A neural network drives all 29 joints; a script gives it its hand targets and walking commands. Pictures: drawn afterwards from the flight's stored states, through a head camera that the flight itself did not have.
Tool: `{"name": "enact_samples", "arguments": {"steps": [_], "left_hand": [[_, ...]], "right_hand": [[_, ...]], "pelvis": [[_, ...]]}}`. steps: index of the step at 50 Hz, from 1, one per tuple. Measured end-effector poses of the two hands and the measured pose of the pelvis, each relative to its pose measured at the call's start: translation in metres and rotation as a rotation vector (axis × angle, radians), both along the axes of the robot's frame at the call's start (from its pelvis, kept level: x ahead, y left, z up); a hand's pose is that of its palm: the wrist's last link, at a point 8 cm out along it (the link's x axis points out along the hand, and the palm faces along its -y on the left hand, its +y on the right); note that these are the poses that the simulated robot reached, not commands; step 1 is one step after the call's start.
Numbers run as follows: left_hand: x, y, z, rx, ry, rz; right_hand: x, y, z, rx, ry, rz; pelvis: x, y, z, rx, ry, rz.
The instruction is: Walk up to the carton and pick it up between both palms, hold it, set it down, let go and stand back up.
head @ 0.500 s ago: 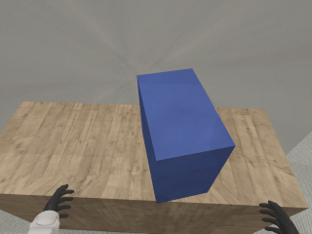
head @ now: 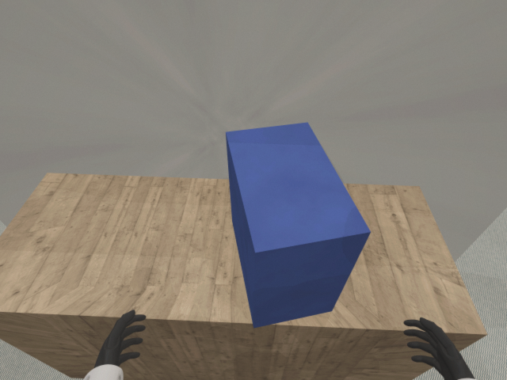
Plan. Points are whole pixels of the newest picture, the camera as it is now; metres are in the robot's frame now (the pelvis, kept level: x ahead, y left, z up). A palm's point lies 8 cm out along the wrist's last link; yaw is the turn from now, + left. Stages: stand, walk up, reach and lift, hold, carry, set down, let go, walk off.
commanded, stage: reach and lift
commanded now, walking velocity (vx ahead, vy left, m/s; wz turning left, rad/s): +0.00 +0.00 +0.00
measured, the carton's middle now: (280, 224) +0.41 -0.04 -0.02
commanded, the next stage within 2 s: none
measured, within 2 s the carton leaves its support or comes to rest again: neither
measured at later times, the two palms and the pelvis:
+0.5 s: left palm (147, 338) +0.21 +0.19 -0.04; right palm (436, 345) +0.19 -0.27 -0.04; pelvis +0.01 +0.00 +0.00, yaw +0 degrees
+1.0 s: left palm (161, 326) +0.22 +0.16 -0.02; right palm (419, 333) +0.21 -0.25 -0.04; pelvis +0.03 +0.00 +0.00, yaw +0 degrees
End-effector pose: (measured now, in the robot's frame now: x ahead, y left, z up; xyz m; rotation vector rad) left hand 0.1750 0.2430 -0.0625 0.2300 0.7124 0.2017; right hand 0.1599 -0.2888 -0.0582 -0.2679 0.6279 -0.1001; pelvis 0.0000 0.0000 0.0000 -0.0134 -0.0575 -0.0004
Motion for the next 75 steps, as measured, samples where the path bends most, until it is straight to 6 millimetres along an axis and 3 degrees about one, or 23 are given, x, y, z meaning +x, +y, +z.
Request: {"name": "enact_samples", "arguments": {"steps": [8, 15, 31, 39, 50, 59, 66, 75], "left_hand": [[-0.003, -0.025, 0.003, -0.025, -0.048, -0.021], [0.007, -0.038, 0.011, -0.042, -0.129, -0.027], [0.037, -0.071, 0.023, -0.108, -0.275, -0.039], [0.036, -0.075, 0.036, -0.116, -0.364, -0.035], [0.041, -0.081, 0.044, -0.114, -0.409, -0.034], [0.071, -0.085, 0.063, -0.109, -0.450, -0.038], [0.075, -0.092, 0.067, -0.125, -0.396, -0.030], [0.101, -0.098, 0.104, -0.122, -0.469, -0.034]], "right_hand": [[0.003, 0.008, 0.006, 0.029, -0.050, 0.016], [0.015, 0.014, 0.016, 0.028, -0.099, 0.052], [0.044, 0.029, 0.019, 0.091, -0.182, 0.099], [0.047, 0.037, 0.018, 0.124, -0.245, 0.115], [0.050, 0.042, 0.022, 0.144, -0.279, 0.130], [0.067, 0.049, 0.039, 0.155, -0.314, 0.143], [0.079, 0.053, 0.056, 0.153, -0.328, 0.140], [0.113, 0.060, 0.086, 0.152, -0.373, 0.160]], "pelvis": [[-0.007, -0.003, 0.000, 0.005, -0.011, 0.000], [-0.006, -0.004, 0.000, 0.005, -0.009, 0.000], [0.023, -0.004, 0.001, 0.006, 0.030, 0.000], [0.035, -0.005, 0.001, 0.006, 0.044, 0.000], [0.033, -0.005, 0.001, 0.006, 0.042, 0.000], [0.033, -0.004, 0.001, 0.006, 0.041, 0.000], [0.030, -0.005, 0.003, 0.006, 0.042, 0.000], [0.025, -0.006, 0.004, 0.008, 0.037, 0.000]]}}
